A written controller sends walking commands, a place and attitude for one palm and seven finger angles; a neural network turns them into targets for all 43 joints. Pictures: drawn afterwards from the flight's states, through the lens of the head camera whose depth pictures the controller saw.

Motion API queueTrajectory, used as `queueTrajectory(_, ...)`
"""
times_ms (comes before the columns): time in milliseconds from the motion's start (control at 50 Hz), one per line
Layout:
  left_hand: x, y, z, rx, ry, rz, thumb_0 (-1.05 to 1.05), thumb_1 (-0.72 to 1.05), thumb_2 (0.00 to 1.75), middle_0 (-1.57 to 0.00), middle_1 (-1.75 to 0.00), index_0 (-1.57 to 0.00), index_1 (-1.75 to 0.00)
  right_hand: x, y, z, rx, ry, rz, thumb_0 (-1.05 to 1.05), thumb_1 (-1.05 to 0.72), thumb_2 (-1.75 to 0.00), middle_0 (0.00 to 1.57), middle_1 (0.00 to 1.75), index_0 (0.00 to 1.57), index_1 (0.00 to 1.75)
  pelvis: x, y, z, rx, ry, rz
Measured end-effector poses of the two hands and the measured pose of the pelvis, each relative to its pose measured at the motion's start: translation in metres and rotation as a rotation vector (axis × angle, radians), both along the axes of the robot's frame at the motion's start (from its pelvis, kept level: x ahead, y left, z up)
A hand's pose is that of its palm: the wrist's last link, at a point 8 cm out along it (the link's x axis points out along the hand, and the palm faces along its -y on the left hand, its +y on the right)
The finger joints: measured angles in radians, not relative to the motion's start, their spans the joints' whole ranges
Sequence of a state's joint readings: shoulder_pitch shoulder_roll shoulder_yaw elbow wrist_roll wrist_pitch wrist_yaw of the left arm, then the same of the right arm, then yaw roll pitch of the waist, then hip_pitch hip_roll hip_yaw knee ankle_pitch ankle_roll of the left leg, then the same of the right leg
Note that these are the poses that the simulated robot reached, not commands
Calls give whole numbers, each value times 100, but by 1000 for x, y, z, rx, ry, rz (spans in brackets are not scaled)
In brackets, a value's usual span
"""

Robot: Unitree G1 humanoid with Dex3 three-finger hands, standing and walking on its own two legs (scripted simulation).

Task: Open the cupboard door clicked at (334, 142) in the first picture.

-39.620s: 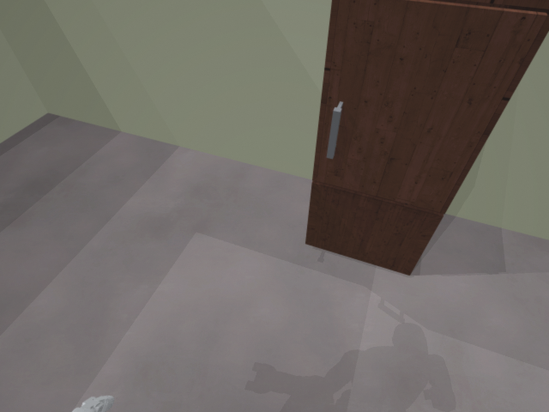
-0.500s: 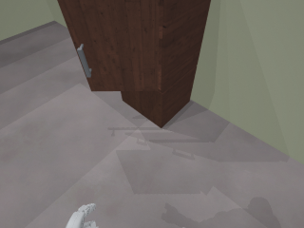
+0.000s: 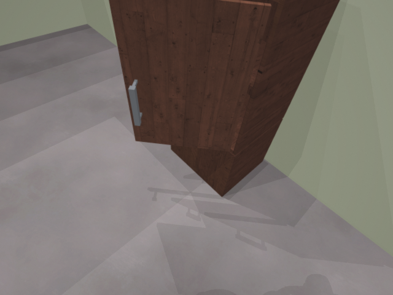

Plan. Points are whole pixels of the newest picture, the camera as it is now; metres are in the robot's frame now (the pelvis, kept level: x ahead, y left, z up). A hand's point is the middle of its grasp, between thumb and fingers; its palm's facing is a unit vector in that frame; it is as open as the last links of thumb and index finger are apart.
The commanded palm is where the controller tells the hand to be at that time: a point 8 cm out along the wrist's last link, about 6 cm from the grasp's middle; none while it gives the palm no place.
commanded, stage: take the last steps up to it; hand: left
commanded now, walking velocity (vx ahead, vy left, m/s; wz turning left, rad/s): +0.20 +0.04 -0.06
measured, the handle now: (136, 103) +0.71 +0.28 -0.10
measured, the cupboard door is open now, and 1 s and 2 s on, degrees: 42 42 42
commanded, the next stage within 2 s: come to a stop and stand still in 0.16 s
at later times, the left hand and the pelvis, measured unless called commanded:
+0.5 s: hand (138, 250) +0.24 +0.16 -0.16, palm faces -0.06 -0.98 -0.19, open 7.4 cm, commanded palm none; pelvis +0.12 +0.00 +0.00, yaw +0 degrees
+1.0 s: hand out of the picture +0.12 +0.22 -0.16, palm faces +0.00 -0.97 -0.24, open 7.4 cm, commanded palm none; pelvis +0.09 +0.02 +0.01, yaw -2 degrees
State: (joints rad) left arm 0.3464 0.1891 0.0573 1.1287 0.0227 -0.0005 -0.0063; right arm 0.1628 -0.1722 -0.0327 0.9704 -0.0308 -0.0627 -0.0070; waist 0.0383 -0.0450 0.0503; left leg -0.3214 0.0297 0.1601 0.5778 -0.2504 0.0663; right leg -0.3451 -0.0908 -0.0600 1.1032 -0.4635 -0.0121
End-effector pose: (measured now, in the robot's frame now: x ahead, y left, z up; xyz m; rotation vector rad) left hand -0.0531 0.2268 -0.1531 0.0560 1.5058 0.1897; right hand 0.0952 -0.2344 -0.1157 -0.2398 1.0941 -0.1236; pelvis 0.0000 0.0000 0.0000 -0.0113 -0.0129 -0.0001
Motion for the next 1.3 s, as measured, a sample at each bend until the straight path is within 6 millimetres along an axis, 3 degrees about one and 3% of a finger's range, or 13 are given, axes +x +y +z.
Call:
queueTrajectory(100, 83, 13, 13, 1, -127, -54, 1, 91, 90, -20, -30, -20, -30, -11, 15, 3, 5, 78, -70, 0, -93, -90, 20, 30, 20, 30, 27, 14, 12, 6, 10, -16)
queueTrajectory(260, 201, 20, 26, 31, -272, -132, 1, 92, 90, -20, -30, -20, -30, -49, 29, -5, 42, 292, -152, 0, -92, -90, 20, 30, 20, 30, 74, 18, 16, 14, 15, -22)
queueTrajectory(360, 259, 4, 26, 40, -318, -192, 1, 92, 90, -20, -30, -20, -30, -65, 37, -16, 88, 411, -207, 0, -91, -90, 20, 30, 20, 30, 105, 8, 9, 22, 8, -22)
queueTrajectory(440, 284, -11, 21, 42, -338, -215, 1, 91, 90, -20, -30, -20, -30, -59, 37, -27, 117, 465, -255, 1, -91, -90, 20, 30, 20, 30, 121, 1, 1, 15, 14, -21)
queueTrajectory(540, 284, -15, 15, 29, -320, -189, 1, 91, 90, -20, -30, -20, -30, -26, 31, -26, 93, 432, -240, 1, -90, -90, 20, 30, 20, 30, 121, 4, 2, 9, 10, -1)
queueTrajectory(640, 264, 6, 4, 14, -305, -126, 0, 91, 90, -20, -30, -20, -30, 15, 26, -22, 27, 308, -191, 0, -90, -90, 20, 30, 20, 30, 113, 20, -2, 5, -7, -1)
queueTrajectory(780, 225, 46, 9, 54, -217, -84, 0, 92, 90, -20, -30, -20, -30, 50, 34, -5, -15, 173, -125, 0, -90, -90, 20, 30, 20, 30, 108, 33, 6, -1, 4, -18)
queueTrajectory(880, 190, 56, 17, 75, -138, -83, 1, 91, 90, -20, -30, -20, -30, 62, 36, -1, 1, 138, -100, 0, -91, -90, 20, 30, 20, 30, 103, 32, 12, -6, 21, -27)
queueTrajectory(960, 172, 48, 22, 81, -88, -100, 1, 91, 90, -20, -30, -20, -30, 56, 26, -5, 21, 136, -114, 0, -91, -90, 20, 30, 21, 30, 97, 25, 13, -6, 26, -34)
queueTrajectory(1060, 160, 26, 20, 94, -90, -118, 1, 91, 90, -20, -30, -20, -30, 30, 6, -20, 46, 191, -151, 0, -90, -90, 20, 30, 21, 30, 91, 7, 6, 22, 19, -39)
queueTrajectory(1180, 160, -10, 21, 55, -110, -129, 1, 91, 90, -20, -30, -20, -30, -7, -8, -23, 60, 277, -173, 0, -90, -90, 20, 30, 20, 30, 91, -8, 9, 24, 0, -23)
queueTrajectory(1300, 157, -25, 18, 50, -108, -124, 2, 94, 90, -20, -30, -20, -30, -37, -12, -22, 69, 355, -188, 1, -90, -90, 20, 30, 20, 30, 91, -22, 10, 22, -18, -20)
